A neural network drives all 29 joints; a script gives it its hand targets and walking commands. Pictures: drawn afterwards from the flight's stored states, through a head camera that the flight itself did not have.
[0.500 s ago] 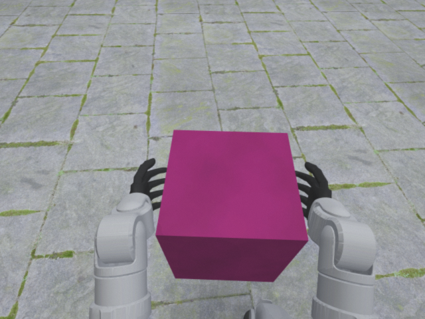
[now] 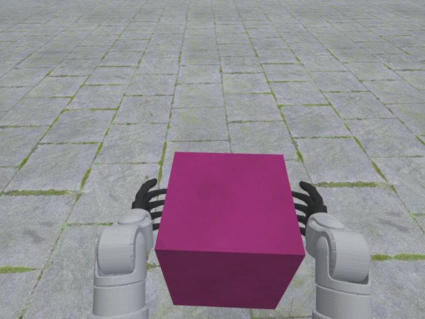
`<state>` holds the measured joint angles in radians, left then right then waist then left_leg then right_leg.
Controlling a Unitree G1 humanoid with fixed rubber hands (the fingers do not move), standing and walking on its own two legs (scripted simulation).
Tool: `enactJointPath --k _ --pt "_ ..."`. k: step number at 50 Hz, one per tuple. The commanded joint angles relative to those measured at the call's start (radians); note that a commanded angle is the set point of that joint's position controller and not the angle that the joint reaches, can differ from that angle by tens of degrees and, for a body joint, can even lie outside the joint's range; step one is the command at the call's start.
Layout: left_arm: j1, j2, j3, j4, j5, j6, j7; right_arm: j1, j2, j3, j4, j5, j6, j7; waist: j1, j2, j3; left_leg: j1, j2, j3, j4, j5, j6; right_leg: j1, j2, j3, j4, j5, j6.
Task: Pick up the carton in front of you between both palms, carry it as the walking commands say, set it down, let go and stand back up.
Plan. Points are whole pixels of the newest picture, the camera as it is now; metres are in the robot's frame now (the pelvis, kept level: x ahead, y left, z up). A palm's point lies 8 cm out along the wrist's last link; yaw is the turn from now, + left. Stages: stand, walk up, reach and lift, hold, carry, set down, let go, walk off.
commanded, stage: carry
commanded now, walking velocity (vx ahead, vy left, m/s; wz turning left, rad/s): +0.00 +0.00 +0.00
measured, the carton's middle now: (226, 232) +0.28 +0.00 +0.02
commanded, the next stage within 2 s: hold in 1.32 s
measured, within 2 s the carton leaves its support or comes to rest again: neither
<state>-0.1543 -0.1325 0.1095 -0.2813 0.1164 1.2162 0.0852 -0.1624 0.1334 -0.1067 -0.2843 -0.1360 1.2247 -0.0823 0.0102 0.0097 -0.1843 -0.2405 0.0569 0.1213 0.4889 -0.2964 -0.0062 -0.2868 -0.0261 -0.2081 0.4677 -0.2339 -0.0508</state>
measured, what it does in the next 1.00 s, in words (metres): stands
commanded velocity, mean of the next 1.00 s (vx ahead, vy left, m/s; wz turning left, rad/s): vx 0.00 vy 0.00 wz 0.00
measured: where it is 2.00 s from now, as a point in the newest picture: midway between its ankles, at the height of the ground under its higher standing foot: outside the picture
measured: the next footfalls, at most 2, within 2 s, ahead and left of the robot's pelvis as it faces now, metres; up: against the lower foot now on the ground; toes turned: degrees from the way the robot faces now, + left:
none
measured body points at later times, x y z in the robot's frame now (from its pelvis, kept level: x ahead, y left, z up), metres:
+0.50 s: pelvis +0.02 +0.01 -0.01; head -0.03 +0.01 +0.44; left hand +0.29 +0.16 +0.07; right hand +0.28 -0.14 +0.07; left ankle -0.03 +0.11 -0.74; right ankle +0.01 -0.08 -0.74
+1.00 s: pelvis -0.02 +0.01 +0.00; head -0.06 +0.01 +0.45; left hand +0.27 +0.16 +0.03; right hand +0.27 -0.14 +0.03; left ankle -0.03 +0.12 -0.74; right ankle +0.01 -0.08 -0.74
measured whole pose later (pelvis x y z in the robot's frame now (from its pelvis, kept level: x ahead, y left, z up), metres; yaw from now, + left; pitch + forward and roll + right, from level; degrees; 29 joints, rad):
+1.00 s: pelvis -0.02 +0.01 +0.00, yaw -1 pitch +1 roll +0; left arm -0.21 -0.14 0.17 0.20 0.26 0.78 0.01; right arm -0.21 0.14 -0.18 0.20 -0.26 0.78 -0.01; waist 0.00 0.00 -0.13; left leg -0.25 0.04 0.15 0.51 -0.28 0.02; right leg -0.31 -0.05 -0.18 0.51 -0.22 -0.03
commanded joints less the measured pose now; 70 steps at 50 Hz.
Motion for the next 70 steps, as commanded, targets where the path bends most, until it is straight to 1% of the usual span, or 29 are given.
enactJointPath --k 1,3,6,9,13,18,22,29,37,43,49,53,56,60,63,66,67,68,69,70 --pt "-0.427 -0.858 -0.692 0.000 -0.394 0.020 -0.263 -0.402 0.864 0.676 0.018 0.395 0.009 0.253 -0.005 0.012 -0.180 0.054 0.123 -0.087 -0.001 0.514 0.003 0.126 -0.157 0.129 0.042 0.496 0.030" --pt "-0.448 -0.872 -0.692 0.006 -0.393 0.018 -0.263 -0.427 0.879 0.677 0.025 0.403 0.007 0.257 -0.006 0.016 -0.184 0.060 0.121 -0.083 0.013 0.572 0.003 0.122 -0.150 0.125 0.063 0.509 0.031" --pt "-0.491 -0.901 -0.701 -0.013 -0.402 0.011 -0.263 -0.478 0.907 0.690 0.002 0.421 -0.001 0.260 -0.007 0.013 -0.188 0.061 0.120 -0.080 0.026 0.579 0.008 0.124 -0.145 0.125 0.076 0.492 0.028" --pt "-0.507 -0.916 -0.708 -0.039 -0.410 0.006 -0.260 -0.502 0.920 0.701 -0.032 0.434 -0.005 0.258 -0.008 0.008 -0.204 0.064 0.115 -0.078 0.036 0.554 0.014 0.133 -0.142 0.129 0.083 0.476 0.022" --pt "-0.491 -0.915 -0.710 -0.055 -0.411 0.005 -0.257 -0.489 0.917 0.707 -0.054 0.435 -0.005 0.255 -0.009 0.002 -0.217 0.070 0.111 -0.076 0.042 0.524 0.019 0.139 -0.142 0.133 0.086 0.461 0.017" --pt "-0.452 -0.915 -0.711 -0.027 -0.393 -0.003 -0.261 -0.447 0.913 0.709 -0.026 0.416 -0.013 0.258 -0.010 -0.001 -0.198 0.067 0.110 -0.077 0.032 0.477 0.023 0.129 -0.144 0.139 0.075 0.429 0.015" --pt "-0.446 -0.917 -0.713 0.008 -0.374 -0.034 -0.269 -0.439 0.916 0.712 0.011 0.395 -0.043 0.264 -0.010 -0.005 -0.166 0.055 0.110 -0.079 0.012 0.412 0.026 0.114 -0.146 0.144 0.053 0.379 0.015" --pt "-0.456 -0.891 -0.693 0.059 -0.330 -0.131 -0.271 -0.447 0.891 0.690 0.068 0.348 -0.140 0.266 -0.012 -0.007 -0.119 0.029 0.104 -0.085 -0.035 0.261 0.031 0.093 -0.146 0.152 0.006 0.250 0.016" --pt "-0.424 -0.835 -0.614 0.154 -0.244 -0.252 -0.267 -0.416 0.838 0.610 0.167 0.261 -0.264 0.265 -0.012 -0.007 -0.113 0.015 0.100 -0.090 -0.057 0.194 0.035 0.087 -0.146 0.156 -0.017 0.190 0.015" --pt "-0.455 -0.815 -0.519 0.270 -0.163 -0.377 -0.269 -0.447 0.823 0.516 0.283 0.181 -0.385 0.266 -0.010 -0.009 -0.104 0.001 0.098 -0.093 -0.071 0.141 0.038 0.074 -0.145 0.160 -0.036 0.139 0.014" --pt "-0.533 -0.851 -0.415 0.428 -0.091 -0.514 -0.285 -0.517 0.853 0.408 0.440 0.104 -0.521 0.277 -0.008 -0.009 -0.120 -0.003 0.098 -0.094 -0.078 0.108 0.041 0.069 -0.144 0.164 -0.047 0.104 0.014" --pt "-0.571 -0.900 -0.399 0.488 -0.076 -0.577 -0.296 -0.553 0.898 0.391 0.497 0.088 -0.584 0.287 -0.008 -0.010 -0.145 0.004 0.098 -0.094 -0.072 0.112 0.041 0.076 -0.144 0.165 -0.046 0.106 0.015" --pt "-0.568 -0.923 -0.418 0.485 -0.084 -0.586 -0.299 -0.552 0.923 0.412 0.493 0.096 -0.592 0.290 -0.008 -0.012 -0.163 0.011 0.098 -0.094 -0.066 0.125 0.040 0.083 -0.146 0.165 -0.041 0.123 0.015" --pt "-0.531 -0.926 -0.475 0.424 -0.120 -0.550 -0.297 -0.518 0.932 0.473 0.431 0.133 -0.556 0.286 -0.009 -0.013 -0.175 0.017 0.097 -0.094 -0.057 0.152 0.039 0.090 -0.146 0.165 -0.032 0.159 0.016" --pt "-0.502 -0.901 -0.473 0.410 -0.117 -0.522 -0.292 -0.489 0.907 0.472 0.417 0.133 -0.528 0.283 -0.010 -0.013 -0.172 0.015 0.098 -0.095 -0.053 0.172 0.038 0.089 -0.147 0.164 -0.026 0.178 0.016" --pt "-0.502 -0.891 -0.467 0.405 -0.114 -0.516 -0.291 -0.490 0.896 0.466 0.412 0.132 -0.523 0.283 -0.010 -0.010 -0.157 0.008 0.098 -0.095 -0.055 0.171 0.038 0.081 -0.146 0.163 -0.027 0.174 0.016" --pt "-0.434 -0.920 -0.457 0.393 -0.118 -0.516 -0.299 -0.422 0.929 0.457 0.395 0.138 -0.515 0.289 -0.014 0.018 -0.052 0.069 -0.117 -0.229 -0.122 0.372 0.040 0.326 0.098 0.299 -0.058 0.347 0.011" --pt "-0.459 -0.887 -0.442 0.359 -0.103 -0.528 -0.296 -0.430 0.909 0.440 0.357 0.122 -0.529 0.281 -0.013 -0.006 -0.094 0.096 -0.105 -0.250 -0.100 0.427 0.042 0.365 0.087 0.314 -0.060 0.376 0.005" --pt "-0.461 -0.896 -0.439 0.361 -0.097 -0.530 -0.295 -0.452 0.910 0.445 0.364 0.119 -0.529 0.280 -0.009 0.014 -0.091 0.092 -0.117 -0.248 -0.111 0.390 0.037 0.372 0.087 0.319 -0.062 0.380 0.009" --pt "-0.477 -0.903 -0.439 0.370 -0.097 -0.533 -0.292 -0.464 0.912 0.444 0.377 0.118 -0.532 0.279 -0.011 0.013 -0.088 0.097 -0.118 -0.250 -0.118 0.377 0.037 0.371 0.087 0.318 -0.063 0.370 0.013"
